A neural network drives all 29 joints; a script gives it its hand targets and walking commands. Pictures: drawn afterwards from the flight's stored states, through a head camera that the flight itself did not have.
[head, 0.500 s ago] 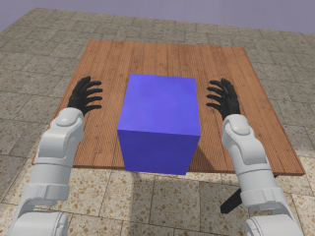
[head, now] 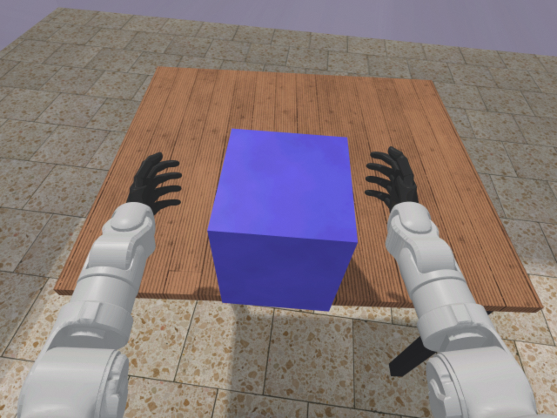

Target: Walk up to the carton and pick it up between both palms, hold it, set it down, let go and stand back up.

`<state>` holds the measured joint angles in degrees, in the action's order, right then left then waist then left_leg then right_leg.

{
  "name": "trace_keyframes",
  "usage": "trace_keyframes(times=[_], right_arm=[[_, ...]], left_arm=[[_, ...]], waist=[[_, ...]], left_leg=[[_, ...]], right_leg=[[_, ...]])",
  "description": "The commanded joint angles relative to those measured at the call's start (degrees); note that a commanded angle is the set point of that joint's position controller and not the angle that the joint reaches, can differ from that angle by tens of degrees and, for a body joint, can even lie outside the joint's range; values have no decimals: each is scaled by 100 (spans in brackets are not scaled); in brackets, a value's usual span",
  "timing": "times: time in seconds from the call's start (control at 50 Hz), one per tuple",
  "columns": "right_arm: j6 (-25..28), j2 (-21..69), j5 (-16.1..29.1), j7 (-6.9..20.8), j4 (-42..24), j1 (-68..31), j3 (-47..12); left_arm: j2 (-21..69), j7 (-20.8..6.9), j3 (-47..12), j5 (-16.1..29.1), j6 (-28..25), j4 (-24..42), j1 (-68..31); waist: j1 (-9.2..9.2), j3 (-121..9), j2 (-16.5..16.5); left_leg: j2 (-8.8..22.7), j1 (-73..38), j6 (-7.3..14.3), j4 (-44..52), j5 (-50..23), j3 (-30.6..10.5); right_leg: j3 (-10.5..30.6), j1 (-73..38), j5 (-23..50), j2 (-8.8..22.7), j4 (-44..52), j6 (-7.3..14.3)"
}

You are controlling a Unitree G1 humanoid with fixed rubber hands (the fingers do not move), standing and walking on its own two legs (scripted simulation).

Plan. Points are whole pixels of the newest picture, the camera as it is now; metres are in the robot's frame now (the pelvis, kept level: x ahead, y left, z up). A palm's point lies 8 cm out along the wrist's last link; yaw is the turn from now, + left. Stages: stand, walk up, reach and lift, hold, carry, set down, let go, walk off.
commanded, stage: reach and lift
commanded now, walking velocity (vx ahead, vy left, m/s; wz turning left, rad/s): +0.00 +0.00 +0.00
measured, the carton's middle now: (282, 223) +0.42 -0.02 +0.00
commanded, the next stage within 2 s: none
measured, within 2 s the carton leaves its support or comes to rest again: leaves its support in 1.86 s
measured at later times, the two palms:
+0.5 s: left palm (164, 235) +0.38 +0.17 +0.02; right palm (395, 232) +0.37 -0.19 +0.04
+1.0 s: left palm (191, 233) +0.39 +0.13 +0.02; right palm (374, 228) +0.38 -0.16 +0.04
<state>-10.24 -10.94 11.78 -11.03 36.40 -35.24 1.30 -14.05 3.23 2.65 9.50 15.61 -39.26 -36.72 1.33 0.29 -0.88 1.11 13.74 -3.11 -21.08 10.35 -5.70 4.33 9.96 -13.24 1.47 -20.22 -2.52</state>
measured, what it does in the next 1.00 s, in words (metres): stands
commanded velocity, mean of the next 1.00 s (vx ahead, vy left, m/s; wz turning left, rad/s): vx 0.00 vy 0.00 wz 0.00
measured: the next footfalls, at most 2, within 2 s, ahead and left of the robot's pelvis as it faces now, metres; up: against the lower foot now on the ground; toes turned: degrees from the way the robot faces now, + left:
none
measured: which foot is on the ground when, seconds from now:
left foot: down 0.00-1.00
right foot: down 0.00-1.00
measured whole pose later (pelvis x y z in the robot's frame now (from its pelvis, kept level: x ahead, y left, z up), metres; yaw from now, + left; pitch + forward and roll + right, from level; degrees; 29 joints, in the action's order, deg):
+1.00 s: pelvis -0.02 +0.00 -0.02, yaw +0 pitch +16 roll +0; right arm 8.8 -3.1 2.5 -7.6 60.0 -42.2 11.8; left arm -2.9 4.5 9.7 4.7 -19.0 -76.9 -48.0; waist 1.3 -10.9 -0.3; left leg 1.0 35.1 -3.4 -29.8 11.0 -5.7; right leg 4.5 32.0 -14.6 0.8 -30.4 -2.8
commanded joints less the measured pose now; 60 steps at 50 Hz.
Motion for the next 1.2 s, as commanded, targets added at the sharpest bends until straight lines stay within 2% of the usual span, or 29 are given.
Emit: trace_keyframes(times=[0.0, 0.04, 0.08, 0.1, 0.14, 0.22, 0.3, 0.32, 0.4, 0.48, 0.54, 0.56, 0.58, 0.66, 0.72, 0.76, 0.82, 0.84, 0.86, 0.9, 0.92, 0.94, 0.98, 1.0, 1.02, 1.08, 1.14, 1.16, 1.18], right_arm=[[1322, -245, -169, 298, 316, -2507, 194], [1448, -249, -163, 372, 773, -2730, 165], [1610, -220, -178, 391, 1217, -2755, 142], [1683, -190, -154, 419, 1303, -2857, 92], [1888, -232, -139, 430, 1351, -3006, 76], [2170, -164, -100, 448, 1466, -3366, 53], [2380, -128, -43, 528, 1170, -3671, 23], [2442, -160, -72, 522, 1055, -3766, 78], [2392, -169, -191, 524, 959, -3751, 65], [2328, -88, -225, 477, 1241, -3711, 66], [2183, 65, -238, 483, 1650, -3783, 45], [2190, 82, -238, 480, 1766, -3788, 72], [2122, 181, -281, 469, 1855, -3846, 98], [2079, 625, -408, 482, 1996, -3813, 140], [2099, 999, -653, 468, 1972, -3854, 298], [2156, 1073, -885, 442, 1900, -3930, 504], [2281, 1133, -1338, 346, 1716, -3893, 773], [2344, 1065, -1456, 326, 1585, -3909, 855], [2353, 1012, -1612, 280, 1679, -3822, 967], [2417, 1140, -1988, 322, 1769, -3736, 1223], [2428, 1427, -2068, 372, 1742, -3791, 1242], [2454, 1875, -2241, 470, 1671, -3809, 1190], [2524, 3510, -2732, 831, 1537, -3998, 924], [2637, 4587, -2971, 1033, 1230, -3958, 538], [2664, 5202, -3062, 1156, 1158, -3912, 277], [2803, 5576, -3032, 1249, 1444, -3574, -100], [2785, 5443, -2910, 1316, 1747, -3439, -219], [2754, 5372, -2912, 1306, 1754, -3467, -196], [2717, 5325, -2856, 1334, 1718, -3528, -209]], left_arm=[[-23, -78, 118, -23, -1933, -40, -2730], [-86, -47, 245, -182, -2213, -591, -2950], [-95, -59, 332, -273, -2479, -1058, -2984], [-98, -56, 371, -325, -2619, -1307, -3004], [-107, -22, 385, -325, -2876, -1405, -3201], [-178, 22, 193, -117, -3302, -1922, -3630], [22, 140, -289, 273, -3698, -1700, -4144], [98, 172, -366, 334, -3753, -1604, -4184], [-51, 204, -393, 443, -3849, -1907, -4291], [20, 184, -343, 447, -3834, -2317, -4224], [213, 123, -260, 395, -3759, -2804, -4339], [305, 132, -279, 360, -3753, -2810, -4357], [352, 114, -182, 241, -3711, -3073, -4347], [740, 65, -115, 83, -3783, -3135, -4333], [969, 19, 76, -144, -3852, -3022, -4423], [1031, 31, 270, -378, -3890, -2762, -4488], [943, 75, 741, -825, -3939, -2545, -4481], [920, 145, 873, -942, -3954, -2469, -4405], [885, 163, 994, -1094, -3916, -2409, -4382], [972, 129, 1201, -1421, -3881, -2361, -4296], [1214, 59, 1127, -1486, -3891, -2357, -4349], [1581, -63, 1128, -1621, -3938, -2460, -4316], [3043, -402, 861, -1935, -4006, -2338, -4545], [3972, -624, 428, -2053, -4080, -2300, -4579], [4540, -738, 134, -2080, -4094, -2315, -4670], [5036, -695, -444, -2028, -4231, -2312, -4545], [5067, -628, -427, -2046, -4229, -2439, -4407], [4992, -623, -405, -2062, -4207, -2537, -4376], [5005, -620, -431, -2043, -4182, -2560, -4378]], waist=[[28, -4220, 327], [-81, -4132, 423], [-34, -3868, 324], [-97, -3756, 320], [-89, -3853, 296], [-32, -3865, 144], [65, -4789, 334], [151, -4968, 355], [63, -5258, 200], [55, -5096, 109], [29, -4586, -55], [37, -4520, 48], [-4, -4244, -20], [92, -4124, -45], [148, -4158, -57], [180, -4262, 119], [151, -4386, 59], [29, -4606, 99], [83, -4402, 49], [37, -4267, 41], [71, -4329, 98], [11, -4361, 23], [6, -4394, 53], [22, -4657, 86], [20, -4894, 142], [123, -5373, 264], [67, -5152, 457], [86, -5036, 394], [73, -4884, 454]], left_leg=[[-10, -1576, -207, -925, -3246, 715], [9, -1439, -223, -941, -3170, 763], [7, -1298, -229, -934, -3014, 737], [-11, -1095, -222, -917, -2872, 759], [-26, -929, -259, -956, -2905, 780], [-40, -381, -223, -1069, -2400, 742], [-32, -355, -297, -1297, -2537, 685], [-45, -388, -325, -1370, -2559, 679], [-34, -165, -262, -1417, -2229, 692], [-43, -5, -218, -1415, -1866, 739], [-34, 146, -142, -1332, -1439, 744], [-15, 96, -179, -1283, -1421, 741], [-35, 214, -134, -1250, -1169, 752], [-53, 280, -87, -1180, -948, 740], [-66, 248, -56, -1210, -1099, 770], [-89, 170, -79, -1204, -1305, 785], [-104, 286, -94, -1204, -1387, 846], [-108, 326, -105, -1214, -1504, 884], [-103, 290, -101, -1168, -1492, 864], [-97, 205, -126, -1068, -1604, 928], [-131, 159, -112, -1060, -1694, 956], [-130, 158, -89, -1034, -1762, 965], [-154, -96, -122, -978, -2021, 1013], [-176, -256, -132, -936, -2256, 1039], [-176, -322, -156, -948, -2487, 1013], [-85, -703, -282, -1128, -3308, 872], [20, -1023, -354, -1102, -3503, 795], [36, -1027, -352, -1082, -3465, 775], [47, -1091, -364, -1027, -3322, 759]], right_leg=[[-659, 546, 2659, -481, -152, 60], [-643, 693, 2422, -471, -159, 100], [-627, 695, 2421, -445, -181, 83], [-585, 646, 2351, -435, -199, 88], [-592, 556, 2523, -429, -294, 72], [-529, 734, 2314, -367, -409, 57], [-604, 1153, 2208, -398, -598, 132], [-654, 1240, 2204, -411, -615, 153], [-628, 1415, 1961, -396, -739, 139], [-616, 1494, 1698, -358, -823, 115], [-620, 1711, 1158, -333, -761, 133], [-659, 1802, 1088, -337, -743, 130], [-618, 1855, 838, -320, -728, 128], [-640, 1866, 666, -284, -743, 136], [-633, 1745, 841, -278, -724, 134], [-643, 1568, 1096, -285, -731, 113], [-633, 1128, 1555, -296, -758, 61], [-611, 1010, 1698, -314, -795, 74], [-625, 910, 1788, -320, -761, 80], [-655, 728, 2119, -333, -729, 43], [-666, 619, 2237, -317, -715, 38], [-684, 462, 2352, -293, -697, 44], [-789, 285, 2505, -268, -654, 74], [-791, -7, 2923, -220, -644, 56], [-780, -174, 3288, -193, -692, 18], [-842, -74, 3826, -336, -752, -17], [-891, 198, 3432, -427, -648, 62], [-911, 262, 3291, -455, -597, 83], [-917, 324, 2908, -467, -512, 115]])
